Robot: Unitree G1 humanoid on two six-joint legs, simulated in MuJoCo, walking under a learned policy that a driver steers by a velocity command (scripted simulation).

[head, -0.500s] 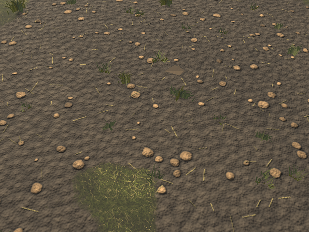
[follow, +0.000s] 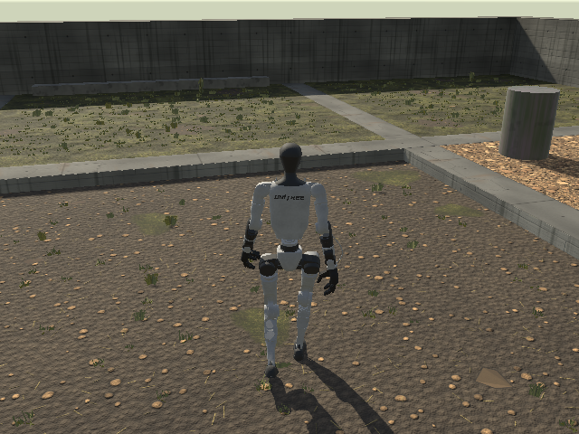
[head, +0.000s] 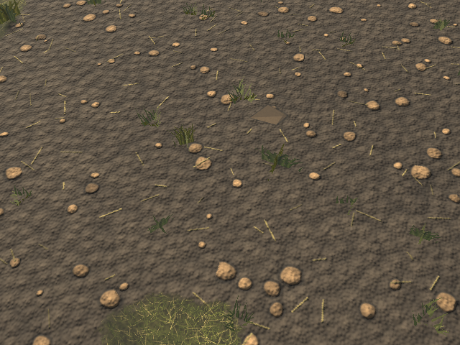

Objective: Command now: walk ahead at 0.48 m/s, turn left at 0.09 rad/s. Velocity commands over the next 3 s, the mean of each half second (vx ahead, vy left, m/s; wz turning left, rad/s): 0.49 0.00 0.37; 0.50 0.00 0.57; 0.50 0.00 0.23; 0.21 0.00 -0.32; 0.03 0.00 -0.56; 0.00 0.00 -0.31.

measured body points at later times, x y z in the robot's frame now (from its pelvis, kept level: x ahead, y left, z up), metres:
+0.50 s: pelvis +0.28 +0.03 +0.00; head +0.31 +0.04 +0.45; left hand +0.16 +0.25 -0.15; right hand +0.49 -0.15 -0.12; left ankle +0.36 +0.10 -0.72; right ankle +0.10 -0.06 -0.70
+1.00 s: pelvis +0.56 +0.09 +0.00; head +0.60 +0.12 +0.45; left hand +0.67 +0.40 -0.08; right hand +0.65 -0.18 -0.12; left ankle +0.37 +0.10 -0.72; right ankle +0.73 +0.06 -0.72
